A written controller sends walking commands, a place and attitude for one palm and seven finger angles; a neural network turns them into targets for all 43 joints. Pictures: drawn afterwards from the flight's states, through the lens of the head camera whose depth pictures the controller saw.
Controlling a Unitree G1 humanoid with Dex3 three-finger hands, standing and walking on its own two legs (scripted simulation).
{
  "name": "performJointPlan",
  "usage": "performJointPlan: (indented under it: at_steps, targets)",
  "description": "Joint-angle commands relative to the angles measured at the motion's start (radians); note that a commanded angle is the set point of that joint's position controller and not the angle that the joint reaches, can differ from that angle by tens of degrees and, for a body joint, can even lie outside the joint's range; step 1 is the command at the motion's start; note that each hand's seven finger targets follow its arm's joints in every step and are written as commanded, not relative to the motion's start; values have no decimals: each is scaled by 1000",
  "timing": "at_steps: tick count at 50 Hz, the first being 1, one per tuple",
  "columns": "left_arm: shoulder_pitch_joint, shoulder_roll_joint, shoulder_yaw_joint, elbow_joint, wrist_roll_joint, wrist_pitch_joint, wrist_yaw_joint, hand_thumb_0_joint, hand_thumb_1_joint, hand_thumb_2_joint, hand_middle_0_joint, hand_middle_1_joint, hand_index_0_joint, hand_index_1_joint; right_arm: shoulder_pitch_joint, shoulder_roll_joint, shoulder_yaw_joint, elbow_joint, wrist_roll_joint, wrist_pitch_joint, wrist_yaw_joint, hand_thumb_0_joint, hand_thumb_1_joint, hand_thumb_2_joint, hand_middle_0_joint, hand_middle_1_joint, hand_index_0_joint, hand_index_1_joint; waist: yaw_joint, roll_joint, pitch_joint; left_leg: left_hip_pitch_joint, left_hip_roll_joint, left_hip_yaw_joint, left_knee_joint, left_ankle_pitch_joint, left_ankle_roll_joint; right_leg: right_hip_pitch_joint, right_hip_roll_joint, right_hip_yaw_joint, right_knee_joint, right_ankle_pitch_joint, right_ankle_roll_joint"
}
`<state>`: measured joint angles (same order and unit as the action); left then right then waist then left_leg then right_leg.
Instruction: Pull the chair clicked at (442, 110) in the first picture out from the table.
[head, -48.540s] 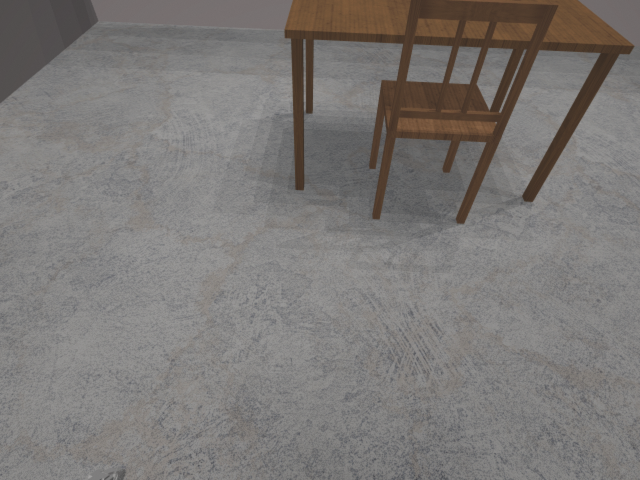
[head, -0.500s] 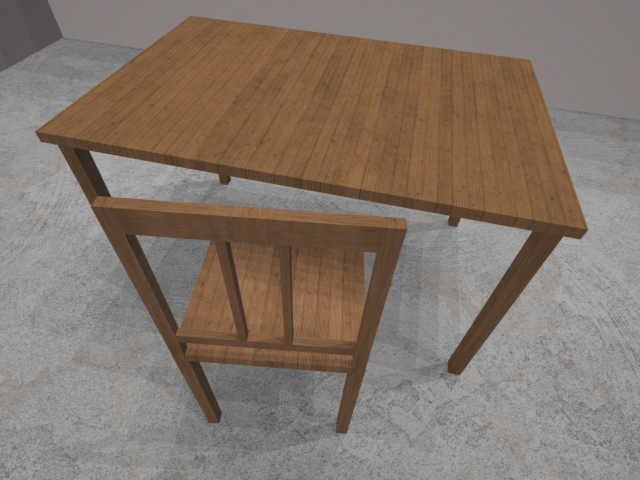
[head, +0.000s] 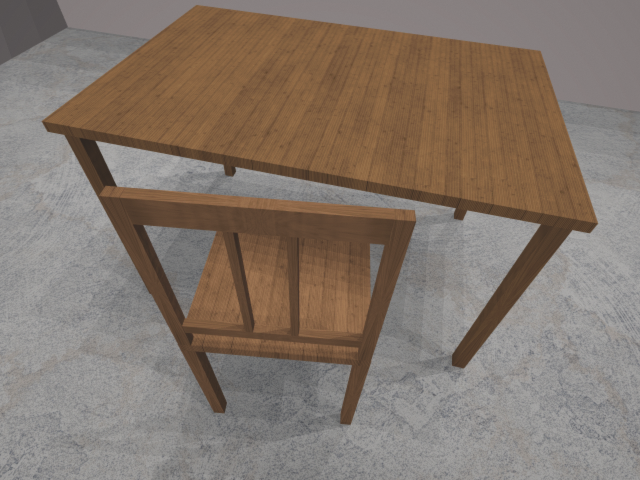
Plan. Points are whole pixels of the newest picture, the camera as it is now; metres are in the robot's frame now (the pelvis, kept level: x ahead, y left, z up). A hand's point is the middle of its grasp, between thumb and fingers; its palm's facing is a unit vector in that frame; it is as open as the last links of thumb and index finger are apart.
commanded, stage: raise the hand toward the chair's back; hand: left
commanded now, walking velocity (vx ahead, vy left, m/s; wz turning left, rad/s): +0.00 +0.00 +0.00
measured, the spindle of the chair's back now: (241, 285) +0.43 +0.16 -0.08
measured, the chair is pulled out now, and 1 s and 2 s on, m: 0.13 0.13 0.13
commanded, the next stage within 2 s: none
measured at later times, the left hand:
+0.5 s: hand out of the picture +0.13 +0.16 -0.07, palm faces +0.09 -0.99 -0.06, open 10.5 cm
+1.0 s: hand (195, 437) +0.18 +0.17 -0.06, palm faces -0.04 -1.00 -0.04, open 14.8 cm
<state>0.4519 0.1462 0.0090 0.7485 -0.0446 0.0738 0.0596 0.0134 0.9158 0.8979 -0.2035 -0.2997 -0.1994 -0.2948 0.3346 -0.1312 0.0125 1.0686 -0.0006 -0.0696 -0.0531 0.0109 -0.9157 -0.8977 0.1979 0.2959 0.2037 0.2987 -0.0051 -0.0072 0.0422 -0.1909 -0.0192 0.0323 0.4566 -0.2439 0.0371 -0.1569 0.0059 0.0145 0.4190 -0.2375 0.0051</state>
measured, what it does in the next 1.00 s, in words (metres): lowers itself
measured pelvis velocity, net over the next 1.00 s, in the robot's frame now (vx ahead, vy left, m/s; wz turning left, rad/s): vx -0.03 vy -0.03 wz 0.03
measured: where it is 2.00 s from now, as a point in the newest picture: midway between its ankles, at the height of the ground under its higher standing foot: outside the picture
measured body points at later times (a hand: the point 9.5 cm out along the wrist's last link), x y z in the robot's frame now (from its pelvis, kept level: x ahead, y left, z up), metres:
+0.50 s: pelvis -0.04 -0.04 -0.11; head +0.01 -0.02 +0.33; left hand +0.12 +0.21 -0.06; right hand +0.23 -0.23 -0.14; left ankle +0.00 +0.09 -0.74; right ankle -0.01 -0.13 -0.74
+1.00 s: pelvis -0.03 -0.03 -0.09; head +0.04 -0.01 +0.35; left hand +0.18 +0.22 -0.05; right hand +0.15 -0.29 -0.17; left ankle +0.00 +0.09 -0.74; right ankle -0.01 -0.13 -0.74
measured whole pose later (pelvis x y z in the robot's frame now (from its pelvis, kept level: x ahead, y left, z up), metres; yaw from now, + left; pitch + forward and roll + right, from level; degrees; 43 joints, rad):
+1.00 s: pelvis -0.03 -0.03 -0.09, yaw +2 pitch +16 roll -2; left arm 0.42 0.25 0.17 -0.01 -0.28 -0.38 -0.32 0.00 -0.14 0.46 -0.10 -0.14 -0.09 -0.13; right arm 0.24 -0.27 -0.05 0.58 0.04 -0.23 -0.06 0.01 -0.90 -0.90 0.20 0.30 0.20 0.30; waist -0.03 0.02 -0.14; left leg -0.94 0.01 -0.04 1.18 -0.52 0.00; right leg -0.88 0.02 -0.08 1.14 -0.54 -0.04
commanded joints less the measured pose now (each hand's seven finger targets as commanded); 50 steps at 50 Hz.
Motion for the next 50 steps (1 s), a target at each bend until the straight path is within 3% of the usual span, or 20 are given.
performJointPlan:
  at_steps: [1, 2, 3, 4, 5, 7, 8, 9, 11, 13, 14, 16, 18, 19, 24, 29, 33, 36, 40, 50]
  targets:
    - [-127, -42, -136, -830, -105, -126, 33, 0, 807, 860, -191, -285, -191, -285, -80, -228, -16, -316, 29, -287, 0, 0, -900, -900, 200, 300, 200, 300, -26, 100, -190, 103, 72, -83, -26, 391, -63, -176, -11, -101, 138, -20, -27]
    - [-167, -15, -113, -853, -115, -164, 17, 0, 783, 850, -188, -282, -188, -282, -110, -250, -29, -357, 30, -305, -3, 0, -900, -900, 200, 300, 200, 300, -37, 21, -125, 5, 59, -92, 3, 155, -49, -209, -12, -105, 115, -40, -22]
    - [-114, -54, -125, -723, -115, -184, -2, 0, 760, 840, -186, -278, -186, -278, -128, -250, -27, -383, 24, -310, -2, 0, -900, -900, 200, 300, 200, 300, -66, -80, -1, -122, 38, -108, 38, -16, -28, -272, -8, -122, 93, -64, -20]
    - [-185, -25, -91, -686, -122, -244, -28, 0, 737, 830, -184, -274, -184, -274, -115, -281, -39, -400, 12, -312, 11, 0, -900, -900, 200, 300, 200, 300, -90, -207, 13, -228, 22, -124, 103, -130, -19, -365, -9, -125, 118, -135, -14]
    - [-163, -37, -71, -626, -130, -319, -65, 0, 713, 820, -181, -271, -181, -271, -127, -279, -57, -431, 1, -313, 22, 0, -900, -900, 200, 300, 200, 300, -72, -285, -19, -309, 20, -133, 163, -194, -26, -446, -4, -134, 178, -221, -16]
    - [48, -49, -22, -545, -171, -472, -172, 0, 667, 800, -177, -263, -177, -263, -178, -268, -77, -510, -8, -320, 51, 0, -900, -900, 200, 300, 200, 300, 9, -281, -108, -423, 7, -105, 275, -224, -42, -539, -2, -125, 295, -311, -29]
    - [146, 2, 51, -516, -186, -543, -234, 0, 643, 790, -174, -260, -174, -260, -182, -265, -85, -540, 2, -315, 75, 0, -900, -900, 200, 300, 200, 300, 60, -154, -165, -441, -6, -79, 318, -181, -55, -525, -6, -104, 353, -280, -48]
    - [153, 14, 61, -559, -203, -619, -299, 0, 620, 780, -172, -256, -172, -256, -207, -261, -85, -575, 1, -307, 92, 0, -900, -900, 200, 300, 200, 300, 73, -57, -204, -464, -9, -65, 372, -140, -62, -548, -11, -97, 424, -234, -59]
    - [142, 129, 162, -602, -180, -721, -377, 0, 573, 760, -167, -249, -167, -249, -245, -262, -103, -644, 0, -283, 113, 0, -900, -900, 200, 300, 200, 300, 88, -5, -272, -549, -6, -51, 476, -118, -52, -620, -12, -79, 550, -197, -67]
    - [144, 185, 213, -655, -158, -666, -376, 0, 527, 740, -163, -241, -163, -241, -279, -263, -105, -711, 13, -234, 114, 0, -900, -900, 200, 300, 200, 300, 110, 26, -275, -633, -12, -47, 484, -201, -43, -644, -10, -65, 589, -247, -64]
    - [77, 148, 159, -777, -174, -630, -370, 0, 503, 730, -160, -238, -160, -238, -310, -266, -94, -772, 19, -215, 107, 0, -900, -900, 200, 300, 200, 300, 99, 46, -286, -643, -14, -54, 481, -267, -39, -666, -9, -62, 597, -298, -60]
    - [-24, 157, 156, -943, -200, -574, -325, 0, 457, 710, -156, -230, -156, -230, -297, -253, -87, -813, 30, -194, 80, 0, -900, -900, 200, 300, 200, 300, 71, 73, -309, -644, -11, -63, 500, -326, -21, -679, -6, -32, 566, -356, -57]
    - [-94, 188, 169, -1120, -201, -567, -271, 0, 410, 690, -151, -223, -151, -223, -245, -243, -83, -807, 29, -185, 53, 0, -900, -900, 200, 300, 200, 300, 29, 64, -369, -621, 2, -74, 549, -278, -10, -683, 7, -11, 562, -325, -51]
    - [-113, 189, 161, -1185, -199, -577, -256, 0, 387, 680, -149, -219, -149, -219, -220, -233, -83, -800, 25, -185, 40, 0, -900, -900, 200, 300, 200, 300, 16, 106, -396, -596, 4, -72, 578, -221, -5, -670, 6, 7, 547, -287, -51]
    - [-189, 166, 88, -1108, -198, -606, -341, 0, 270, 630, -137, -201, -137, -201, -180, -229, -54, -707, 20, -214, 4, 0, -900, -900, 200, 300, 200, 300, -72, 68, -360, -630, 21, -82, 680, -124, 6, -711, 11, 9, 549, -184, -35]
    - [-107, 212, 173, -937, -247, -475, -456, 0, 153, 580, -125, -183, -125, -183, -205, -231, -49, -679, 43, -228, -19, 0, -900, -900, 200, 300, 200, 300, -28, 12, -386, -684, 17, -78, 660, -145, 3, -620, -4, 29, 497, -249, -25]
    - [-26, 266, 307, -951, -280, -418, -420, 0, 60, 540, -116, -168, -116, -168, -229, -203, -61, -676, 40, -218, -17, 0, -900, -900, 200, 300, 200, 300, 34, -8, -487, -656, 14, -82, 634, -30, -4, -485, -14, 30, 513, -83, -15]
    - [-36, 233, 296, -974, -284, -445, -383, 0, -10, 510, -109, -157, -109, -157, -212, -190, -65, -667, 33, -216, -7, 0, -900, -900, 200, 300, 200, 300, 24, -29, -461, -663, 15, -82, 621, -6, -9, -474, -22, 27, 521, 2, -6]
    - [-35, 210, 258, -925, -264, -493, -373, 0, -103, 470, -100, -142, -100, -142, -204, -202, -74, -654, 35, -220, -3, 0, -900, -900, 200, 300, 200, 300, -1, -22, -380, -667, 17, -73, 611, -46, -9, -542, -20, 20, 507, -74, -10]
    - [-77, 245, 259, -980, -256, -536, -350, 0, -337, 370, -76, -106, -76, -106, -174, -234, -79, -663, 36, -224, -5, 0, -900, -900, 200, 300, 200, 300, -1, 79, -408, -553, 19, -81, 552, -37, -7, -588, -1, -52, 533, -104, -34]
